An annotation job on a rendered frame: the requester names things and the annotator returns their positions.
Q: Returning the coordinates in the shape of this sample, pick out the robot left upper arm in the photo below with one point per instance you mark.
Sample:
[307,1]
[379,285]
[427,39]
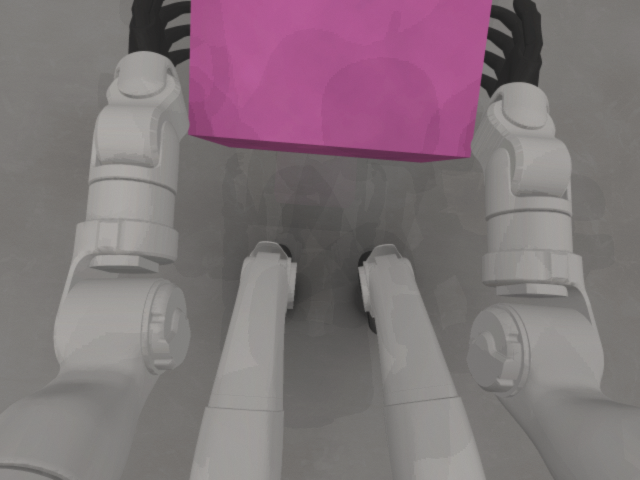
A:
[114,338]

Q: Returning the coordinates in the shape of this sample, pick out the robot left thigh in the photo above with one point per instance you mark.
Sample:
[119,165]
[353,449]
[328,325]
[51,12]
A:
[241,434]

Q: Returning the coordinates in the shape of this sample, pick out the left robot hand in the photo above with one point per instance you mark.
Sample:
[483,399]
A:
[147,26]

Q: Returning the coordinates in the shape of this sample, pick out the carton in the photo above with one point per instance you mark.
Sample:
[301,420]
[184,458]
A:
[380,79]

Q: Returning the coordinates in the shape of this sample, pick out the right robot forearm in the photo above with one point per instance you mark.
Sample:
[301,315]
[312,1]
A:
[528,205]

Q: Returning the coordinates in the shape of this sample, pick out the right robot hand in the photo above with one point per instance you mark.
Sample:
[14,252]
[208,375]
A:
[522,61]

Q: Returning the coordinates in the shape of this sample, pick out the robot right upper arm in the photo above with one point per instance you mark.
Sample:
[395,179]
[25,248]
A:
[545,365]

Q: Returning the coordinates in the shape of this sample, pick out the left robot foot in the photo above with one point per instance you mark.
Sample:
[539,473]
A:
[286,250]

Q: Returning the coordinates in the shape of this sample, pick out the left robot forearm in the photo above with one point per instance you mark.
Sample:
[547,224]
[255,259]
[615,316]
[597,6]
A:
[133,175]

